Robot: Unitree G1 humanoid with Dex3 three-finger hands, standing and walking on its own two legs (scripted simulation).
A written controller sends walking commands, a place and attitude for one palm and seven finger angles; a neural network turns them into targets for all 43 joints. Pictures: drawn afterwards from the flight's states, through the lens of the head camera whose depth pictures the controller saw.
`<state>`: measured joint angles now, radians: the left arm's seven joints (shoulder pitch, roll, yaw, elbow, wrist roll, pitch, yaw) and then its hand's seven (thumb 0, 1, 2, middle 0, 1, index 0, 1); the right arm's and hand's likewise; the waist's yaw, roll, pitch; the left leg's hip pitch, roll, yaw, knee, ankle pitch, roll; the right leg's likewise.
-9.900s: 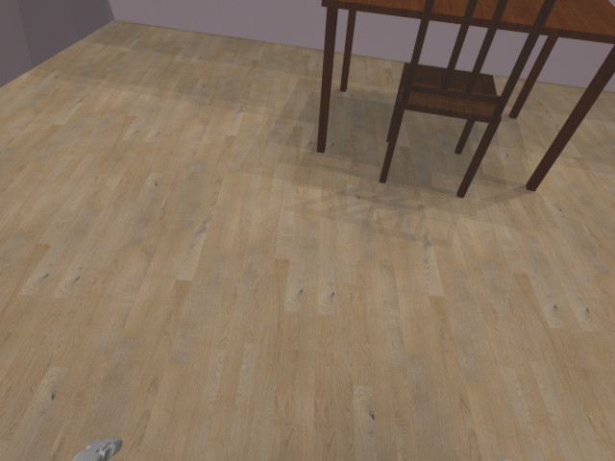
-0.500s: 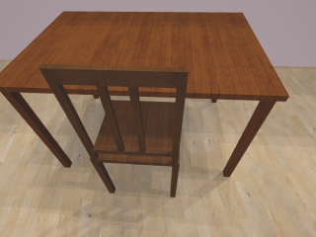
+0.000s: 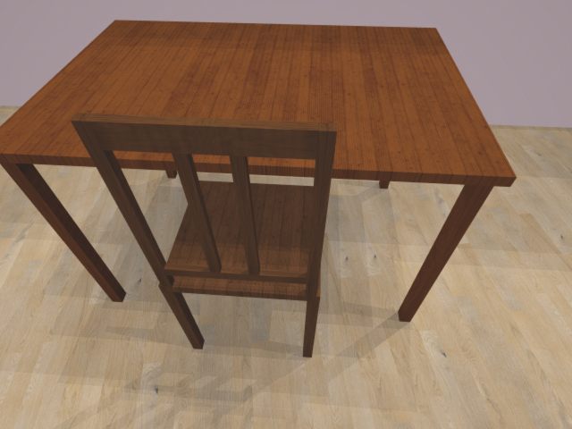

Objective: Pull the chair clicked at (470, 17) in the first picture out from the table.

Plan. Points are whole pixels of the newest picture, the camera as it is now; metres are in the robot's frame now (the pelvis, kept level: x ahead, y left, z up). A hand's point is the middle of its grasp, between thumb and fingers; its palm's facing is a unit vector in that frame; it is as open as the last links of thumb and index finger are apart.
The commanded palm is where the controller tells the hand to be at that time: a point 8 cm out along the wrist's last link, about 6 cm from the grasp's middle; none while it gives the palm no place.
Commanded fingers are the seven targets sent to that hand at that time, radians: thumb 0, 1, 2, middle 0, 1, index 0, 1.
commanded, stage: look again from close up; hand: left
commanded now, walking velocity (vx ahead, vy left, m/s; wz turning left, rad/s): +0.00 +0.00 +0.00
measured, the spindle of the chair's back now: (201, 221) +0.50 +0.21 -0.06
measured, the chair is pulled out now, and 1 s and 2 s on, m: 0.00 0.00 0.00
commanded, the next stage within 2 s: shuffle to correct the standing spot in 0.06 s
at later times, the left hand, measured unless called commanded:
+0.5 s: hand out of the picture -0.01 +0.19 -0.19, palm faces +0.05 -0.98 -0.17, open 7.4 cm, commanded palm none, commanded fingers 0.00 0.90 0.90 -0.20 -0.30 -0.20 -0.30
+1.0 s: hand out of the picture +0.08 +0.22 -0.18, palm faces +0.04 -0.97 -0.24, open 7.3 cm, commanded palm none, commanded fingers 0.00 0.90 0.90 -0.20 -0.30 -0.20 -0.30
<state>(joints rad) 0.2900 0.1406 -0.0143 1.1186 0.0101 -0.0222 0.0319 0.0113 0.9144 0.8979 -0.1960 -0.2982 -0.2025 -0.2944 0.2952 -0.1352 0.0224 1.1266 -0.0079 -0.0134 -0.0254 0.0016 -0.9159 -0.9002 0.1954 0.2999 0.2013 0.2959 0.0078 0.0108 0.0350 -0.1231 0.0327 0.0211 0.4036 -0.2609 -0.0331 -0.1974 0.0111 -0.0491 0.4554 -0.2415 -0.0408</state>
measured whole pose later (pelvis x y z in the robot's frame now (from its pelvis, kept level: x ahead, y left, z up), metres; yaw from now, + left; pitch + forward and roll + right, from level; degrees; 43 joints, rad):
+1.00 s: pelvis +0.06 +0.04 +0.00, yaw +0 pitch +1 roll +1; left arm 0.24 0.16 0.02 1.06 0.01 0.00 0.05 0.01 0.92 0.90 -0.20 -0.30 -0.20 -0.29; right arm 0.23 -0.16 -0.02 1.08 0.00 -0.01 -0.05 0.02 -0.94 -0.90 0.20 0.30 0.20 0.30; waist 0.01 -0.01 0.08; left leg -0.15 -0.01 0.08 0.45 -0.31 0.02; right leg -0.18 -0.05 -0.06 0.53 -0.34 0.00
